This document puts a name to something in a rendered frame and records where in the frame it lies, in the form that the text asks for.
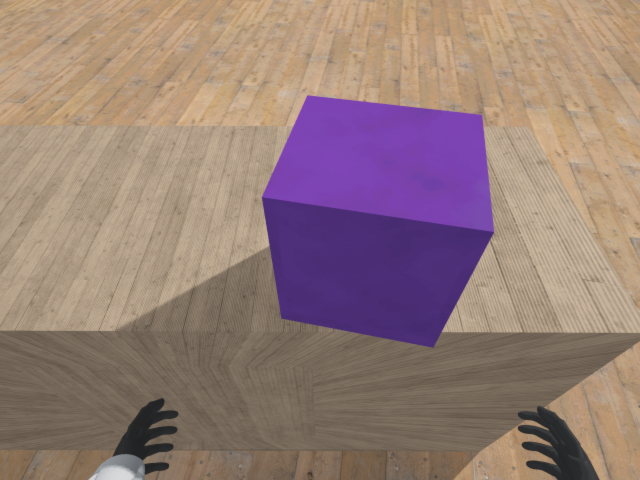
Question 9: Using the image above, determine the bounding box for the left robot forearm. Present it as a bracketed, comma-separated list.
[89, 454, 145, 480]

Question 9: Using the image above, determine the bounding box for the left robot hand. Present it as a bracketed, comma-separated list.
[112, 398, 178, 475]

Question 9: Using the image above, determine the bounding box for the right robot hand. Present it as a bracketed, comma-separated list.
[518, 406, 600, 480]

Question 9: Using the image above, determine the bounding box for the pedestal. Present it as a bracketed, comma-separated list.
[0, 125, 640, 452]

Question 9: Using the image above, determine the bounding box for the carton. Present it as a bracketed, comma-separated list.
[262, 95, 494, 348]

